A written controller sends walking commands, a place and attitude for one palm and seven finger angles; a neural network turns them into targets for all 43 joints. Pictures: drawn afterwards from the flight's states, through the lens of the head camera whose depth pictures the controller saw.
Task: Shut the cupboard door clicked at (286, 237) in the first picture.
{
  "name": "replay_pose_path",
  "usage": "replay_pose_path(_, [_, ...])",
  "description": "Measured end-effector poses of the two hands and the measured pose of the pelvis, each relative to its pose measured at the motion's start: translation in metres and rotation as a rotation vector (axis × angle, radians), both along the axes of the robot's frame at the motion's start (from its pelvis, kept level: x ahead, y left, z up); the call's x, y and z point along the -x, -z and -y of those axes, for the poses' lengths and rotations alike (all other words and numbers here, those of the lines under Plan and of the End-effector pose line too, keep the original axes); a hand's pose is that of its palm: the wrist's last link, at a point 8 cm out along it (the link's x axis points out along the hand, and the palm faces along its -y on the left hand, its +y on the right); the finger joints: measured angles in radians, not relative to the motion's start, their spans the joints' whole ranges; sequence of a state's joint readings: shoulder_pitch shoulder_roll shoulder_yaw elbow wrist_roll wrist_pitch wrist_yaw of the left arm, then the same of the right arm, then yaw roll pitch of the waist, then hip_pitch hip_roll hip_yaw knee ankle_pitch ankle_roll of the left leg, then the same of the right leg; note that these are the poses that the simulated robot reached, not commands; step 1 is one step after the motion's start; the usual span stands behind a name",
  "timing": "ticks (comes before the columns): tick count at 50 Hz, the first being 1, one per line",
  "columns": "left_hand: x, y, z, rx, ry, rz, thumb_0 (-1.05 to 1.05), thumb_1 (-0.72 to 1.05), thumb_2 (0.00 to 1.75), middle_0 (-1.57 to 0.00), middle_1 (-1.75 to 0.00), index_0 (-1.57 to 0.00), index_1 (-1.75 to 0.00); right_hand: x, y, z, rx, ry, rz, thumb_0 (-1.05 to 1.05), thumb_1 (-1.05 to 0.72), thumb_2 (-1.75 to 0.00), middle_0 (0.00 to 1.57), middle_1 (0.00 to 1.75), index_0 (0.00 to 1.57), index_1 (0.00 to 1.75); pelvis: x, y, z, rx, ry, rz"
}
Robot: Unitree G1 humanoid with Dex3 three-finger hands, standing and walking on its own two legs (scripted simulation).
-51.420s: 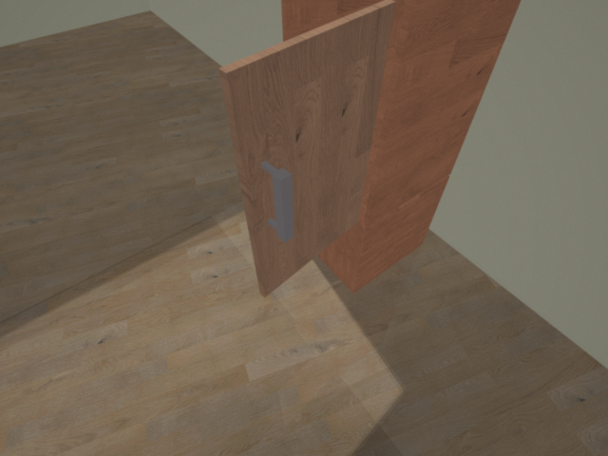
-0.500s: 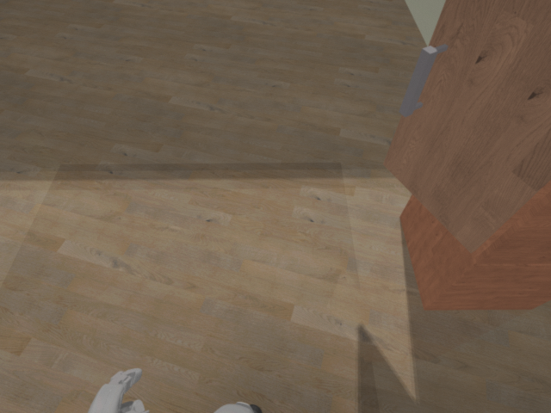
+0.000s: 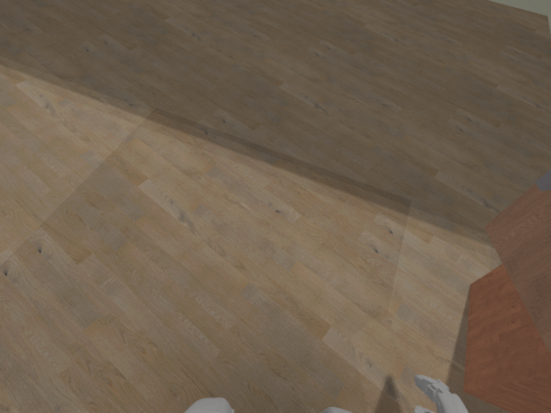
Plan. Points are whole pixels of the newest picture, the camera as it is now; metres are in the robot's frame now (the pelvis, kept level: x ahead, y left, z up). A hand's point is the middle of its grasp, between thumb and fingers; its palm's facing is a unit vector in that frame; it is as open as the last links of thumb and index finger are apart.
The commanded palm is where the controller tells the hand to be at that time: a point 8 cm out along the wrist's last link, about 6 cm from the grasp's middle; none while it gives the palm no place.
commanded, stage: walk to a spot facing it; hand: left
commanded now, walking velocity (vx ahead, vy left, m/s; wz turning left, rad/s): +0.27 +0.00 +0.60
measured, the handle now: out of the picture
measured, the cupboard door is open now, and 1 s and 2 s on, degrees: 29 29 29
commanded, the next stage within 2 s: turn to face it in 1.88 s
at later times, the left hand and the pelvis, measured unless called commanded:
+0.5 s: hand (164, 354) +0.20 +0.19 -0.12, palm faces +0.24 -0.93 -0.27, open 7.4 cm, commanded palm none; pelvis +0.11 -0.04 +0.01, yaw +17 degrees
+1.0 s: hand out of the picture +0.09 +0.21 -0.18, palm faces +0.62 -0.75 -0.23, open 7.4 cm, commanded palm none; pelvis +0.20 +0.04 +0.00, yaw +36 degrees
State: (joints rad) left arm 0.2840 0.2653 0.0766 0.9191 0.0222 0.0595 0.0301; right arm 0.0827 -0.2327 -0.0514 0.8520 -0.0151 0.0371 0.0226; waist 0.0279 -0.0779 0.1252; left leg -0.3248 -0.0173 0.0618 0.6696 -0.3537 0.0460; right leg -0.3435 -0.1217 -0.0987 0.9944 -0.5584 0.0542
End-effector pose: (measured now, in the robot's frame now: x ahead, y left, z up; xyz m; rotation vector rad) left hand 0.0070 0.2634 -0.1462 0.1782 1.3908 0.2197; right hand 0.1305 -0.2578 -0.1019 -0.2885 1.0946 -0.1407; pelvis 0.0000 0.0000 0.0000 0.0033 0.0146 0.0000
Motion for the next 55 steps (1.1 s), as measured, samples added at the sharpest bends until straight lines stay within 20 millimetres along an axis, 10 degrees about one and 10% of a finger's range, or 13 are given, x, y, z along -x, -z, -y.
replay_pose_path(11, [-0.08, -0.035, -0.012, -0.003, -0.02, 0.223, 0.01, 0.91, 0.9, -0.2, -0.3, -0.2, -0.3, 0.017, -0.006, -0.019, -0.021, -0.037, -0.109, 0.0, -0.9, -0.9, 0.2, 0.29, 0.2, 0.3, -0.028, -0.021, -0.003, 0.025, -0.116, -0.003])
replay_pose_path(21, [-0.174, -0.054, 0.019, -0.061, -0.006, 0.385, 0.01, 0.9, 0.9, -0.2, -0.3, -0.2, -0.3, 0.027, 0.03, 0.021, -0.064, -0.007, -0.317, 0.0, -0.9, -0.9, 0.2, 0.3, 0.21, 0.3, -0.089, -0.007, 0.031, -0.01, -0.223, -0.008])
replay_pose_path(32, [-0.118, -0.051, 0.058, -0.044, -0.294, 0.214, 0.01, 0.91, 0.9, -0.2, -0.3, -0.21, -0.3, -0.131, 0.015, 0.016, -0.048, -0.221, -0.25, 0.0, -0.91, -0.9, 0.19, 0.29, 0.2, 0.3, -0.154, -0.025, 0.036, -0.027, -0.412, 0.005])
replay_pose_path(44, [-0.025, -0.003, 0.064, 0.055, -0.587, -0.061, 0.01, 0.91, 0.9, -0.2, -0.3, -0.2, -0.3, -0.317, 0.007, -0.124, -0.021, -0.582, -0.001, 0.0, -0.91, -0.9, 0.19, 0.29, 0.2, 0.29, -0.199, 0.003, -0.016, 0.019, -0.566, 0.019])
replay_pose_path(55, [-0.096, -0.018, -0.025, -0.036, -0.625, 0.183, 0.01, 0.91, 0.9, -0.2, -0.3, -0.2, -0.3, -0.328, -0.01, -0.178, -0.004, -0.669, 0.009, 0.0, -0.9, -0.9, 0.2, 0.29, 0.2, 0.3, -0.213, -0.012, -0.046, 0.037, -0.68, 0.028])
